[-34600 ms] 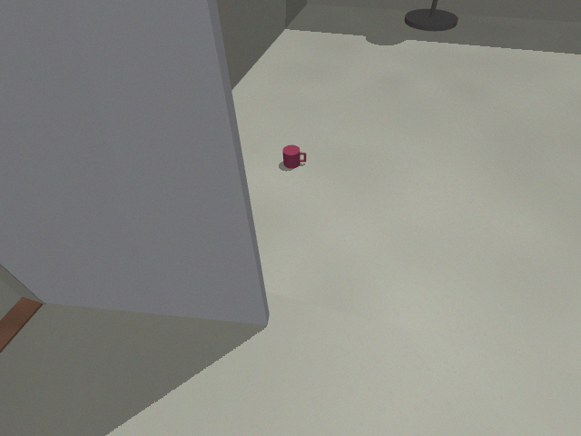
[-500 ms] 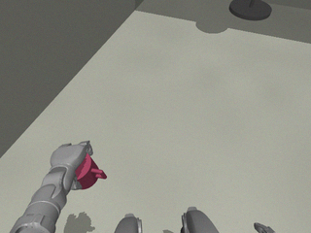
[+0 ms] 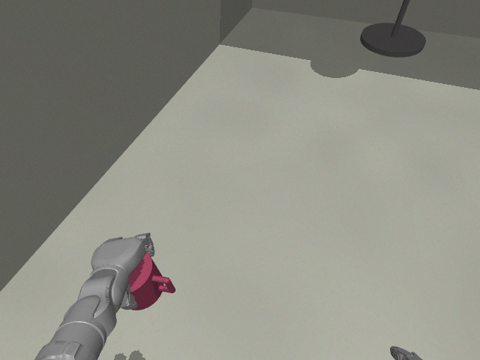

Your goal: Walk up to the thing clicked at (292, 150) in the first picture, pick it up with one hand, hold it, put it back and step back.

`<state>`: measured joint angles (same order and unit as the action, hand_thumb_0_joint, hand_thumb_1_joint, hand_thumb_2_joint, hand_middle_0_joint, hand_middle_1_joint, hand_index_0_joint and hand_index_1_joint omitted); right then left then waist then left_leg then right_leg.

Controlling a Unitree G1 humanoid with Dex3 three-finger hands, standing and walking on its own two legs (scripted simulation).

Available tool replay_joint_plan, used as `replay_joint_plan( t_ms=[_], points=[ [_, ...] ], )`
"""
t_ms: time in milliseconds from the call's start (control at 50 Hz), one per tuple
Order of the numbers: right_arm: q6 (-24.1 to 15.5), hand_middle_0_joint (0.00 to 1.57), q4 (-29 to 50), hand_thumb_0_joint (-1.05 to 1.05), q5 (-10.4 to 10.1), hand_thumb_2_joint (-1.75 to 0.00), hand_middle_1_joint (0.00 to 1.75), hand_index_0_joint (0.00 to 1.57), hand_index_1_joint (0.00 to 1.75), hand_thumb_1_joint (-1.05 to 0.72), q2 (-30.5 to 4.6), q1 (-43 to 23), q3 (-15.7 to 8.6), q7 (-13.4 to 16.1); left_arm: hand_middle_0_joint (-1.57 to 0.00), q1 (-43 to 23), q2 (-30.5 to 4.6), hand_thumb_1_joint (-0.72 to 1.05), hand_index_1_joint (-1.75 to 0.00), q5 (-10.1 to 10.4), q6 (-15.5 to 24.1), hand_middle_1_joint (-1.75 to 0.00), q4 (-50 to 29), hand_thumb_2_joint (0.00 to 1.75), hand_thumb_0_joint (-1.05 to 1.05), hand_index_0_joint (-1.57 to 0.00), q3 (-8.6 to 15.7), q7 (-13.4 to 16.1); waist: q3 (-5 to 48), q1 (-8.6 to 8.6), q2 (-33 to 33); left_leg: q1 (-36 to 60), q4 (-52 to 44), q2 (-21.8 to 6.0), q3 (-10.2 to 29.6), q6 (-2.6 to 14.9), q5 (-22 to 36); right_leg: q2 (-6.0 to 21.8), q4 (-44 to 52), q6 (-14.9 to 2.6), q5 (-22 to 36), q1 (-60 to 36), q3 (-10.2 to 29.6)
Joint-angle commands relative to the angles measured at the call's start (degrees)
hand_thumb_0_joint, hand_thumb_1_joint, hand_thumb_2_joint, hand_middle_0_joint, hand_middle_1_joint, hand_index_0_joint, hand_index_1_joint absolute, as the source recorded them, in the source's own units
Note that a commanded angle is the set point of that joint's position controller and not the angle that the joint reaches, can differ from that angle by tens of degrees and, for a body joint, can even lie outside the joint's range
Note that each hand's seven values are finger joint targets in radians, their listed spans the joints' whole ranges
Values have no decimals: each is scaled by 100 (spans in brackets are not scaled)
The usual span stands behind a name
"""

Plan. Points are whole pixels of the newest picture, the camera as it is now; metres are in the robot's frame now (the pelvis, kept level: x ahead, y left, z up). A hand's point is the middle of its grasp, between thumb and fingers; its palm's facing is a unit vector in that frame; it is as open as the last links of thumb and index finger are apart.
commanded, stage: hold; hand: left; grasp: from above
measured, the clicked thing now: (143, 280) +0.31 +0.22 -0.12
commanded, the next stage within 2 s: crouch in 1.74 s
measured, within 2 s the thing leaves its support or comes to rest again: neither
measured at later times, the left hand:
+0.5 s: hand (129, 276) +0.29 +0.22 -0.05, palm faces -0.49 -0.07 -0.87, open 11.6 cm
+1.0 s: hand (125, 287) +0.27 +0.22 -0.03, palm faces -0.48 -0.07 -0.87, open 11.6 cm
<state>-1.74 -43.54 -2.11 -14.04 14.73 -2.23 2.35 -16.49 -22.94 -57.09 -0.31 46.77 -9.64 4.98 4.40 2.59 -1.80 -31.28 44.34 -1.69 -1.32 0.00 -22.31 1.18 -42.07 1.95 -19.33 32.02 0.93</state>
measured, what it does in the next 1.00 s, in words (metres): stands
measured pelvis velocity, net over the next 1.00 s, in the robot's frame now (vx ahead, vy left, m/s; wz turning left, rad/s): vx -0.02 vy -0.01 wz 0.00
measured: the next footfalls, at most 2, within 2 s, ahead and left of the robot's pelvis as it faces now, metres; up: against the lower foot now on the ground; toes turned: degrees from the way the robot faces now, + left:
none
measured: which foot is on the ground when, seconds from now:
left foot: down 0.00-1.00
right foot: down 0.00-1.00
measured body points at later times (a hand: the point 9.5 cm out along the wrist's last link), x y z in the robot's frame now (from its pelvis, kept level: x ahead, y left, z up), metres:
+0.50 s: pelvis +0.00 -0.01 +0.01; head +0.03 -0.02 +0.46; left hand +0.32 +0.22 +0.00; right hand +0.11 -0.28 -0.11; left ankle +0.00 +0.11 -0.71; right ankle +0.01 -0.14 -0.71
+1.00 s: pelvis -0.02 -0.01 +0.02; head +0.00 -0.03 +0.47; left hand +0.29 +0.22 +0.02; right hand +0.11 -0.27 -0.10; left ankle +0.00 +0.11 -0.71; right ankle +0.01 -0.14 -0.71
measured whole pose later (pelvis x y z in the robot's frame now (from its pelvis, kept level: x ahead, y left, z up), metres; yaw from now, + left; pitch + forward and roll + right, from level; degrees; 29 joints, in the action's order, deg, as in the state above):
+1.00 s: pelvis -0.02 -0.01 +0.02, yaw +0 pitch +2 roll +0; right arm 1.8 -39.8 -3.0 -15.1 12.4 -2.3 1.8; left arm -12.5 -22.2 -57.2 -0.4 39.0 -11.1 -0.9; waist 1.3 0.7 -2.6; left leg -18.8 33.0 -1.3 -1.9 -0.3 -16.2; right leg 1.4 -32.6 1.5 -14.1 20.5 1.3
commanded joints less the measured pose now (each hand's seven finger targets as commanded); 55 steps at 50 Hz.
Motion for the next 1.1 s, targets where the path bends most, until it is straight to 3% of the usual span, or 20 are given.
replay_joint_plan(
  t_ms=[0,120,160,220,260,320,480,620,740,840,1060,1080],
  points=[
    [-150,20,489,0,25,-89,30,20,30,-89,-945,184,-341,31,-69,-2273,-1414,45,-109,-35,-44,-118,-1510,110,0,-77,618,400,1947,32,-368,1657,-640,176,105,-80,2555,-313,544,-264,1899,-792,-145],
    [-77,20,569,0,21,-89,30,20,30,-89,-937,103,-367,-21,-72,-2086,-1310,45,-108,-52,-119,-114,-1403,113,0,-78,537,270,1727,-24,-275,1607,-783,226,52,-70,2629,-285,713,-236,2063,-1099,-118],
    [-58,20,586,0,22,-89,30,20,30,-89,-928,128,-383,-42,-72,-1964,-1256,46,-108,-42,-112,-114,-1346,113,0,-79,502,166,1816,-28,-195,1718,-752,199,57,-47,2903,-300,707,-226,2244,-1142,-135],
    [7,20,702,0,11,-89,30,20,30,-89,-949,73,-399,-66,-74,-1822,-1323,46,-110,-56,-88,-115,-1439,117,0,-79,581,65,1712,-83,-125,1577,-831,264,-13,-21,2788,-268,792,-213,2359,-1410,-85],
    [31,20,770,0,14,-89,30,20,30,-89,-937,8,-383,-69,-75,-1926,-1244,47,-110,-34,-69,-116,-1549,117,0,-80,511,-2,1604,-51,-121,1641,-930,243,11,-30,2594,-284,863,-222,2131,-1347,-109],
    [70,20,870,0,2,-89,30,20,30,-89,-939,-57,-382,-61,-76,-1823,-1367,49,-110,-60,-15,-115,-1677,115,0,-82,603,-65,1557,-109,-111,1588,-1000,263,-4,-10,2436,-278,925,-222,2021,-1401,-87],
    [130,20,939,0,-8,-89,30,20,30,-89,-950,-177,-374,-64,-77,-2042,-1411,52,-111,-86,-9,-117,-2071,118,0,-83,686,8,1625,-127,-180,1818,-1167,239,-11,-10,2305,-280,1037,-231,1869,-1462,-92],
    [136,20,996,0,-25,-89,30,20,30,-89,-907,-362,-336,-51,-78,-1996,-1289,52,-110,-87,-72,-116,-2104,117,0,-84,549,-24,1359,-137,-99,1804,-1367,261,-21,34,1737,-243,1267,-212,1389,-1422,-47],
    [129,20,998,0,-36,-89,30,20,30,-89,-918,-443,-313,-36,-79,-1862,-1314,53,-112,-34,-54,-118,-2086,119,0,-85,568,-152,1360,-169,-117,1901,-1452,245,-3,27,1765,-249,1330,-215,1362,-1514,-79],
    [113,20,1076,0,-55,-90,30,20,30,-89,-902,-553,-283,-23,-80,-1929,-1314,53,-110,-12,-1,-116,-2195,117,0,-86,555,-223,1181,-186,-74,1878,-1590,241,4,35,1469,-246,1438,-224,1100,-1516,-85],
    [82,20,1112,0,-70,-90,30,20,30,-90,-864,-694,-228,5,-80,-1933,-1339,53,-111,-7,9,-117,-2264,118,0,-86,595,-267,1182,-205,-90,2020,-1695,234,-5,35,1573,-248,1527,-222,1150,-1665,-83],
    [84,20,1115,0,-76,-90,30,20,30,-90,-851,-707,-226,10,-81,-1892,-1336,53,-111,-8,1,-116,-2289,119,0,-86,610,-272,1107,-269,-90,1979,-1724,241,-5,37,1519,-245,1551,-224,1094,-1662,-86]
  ],
)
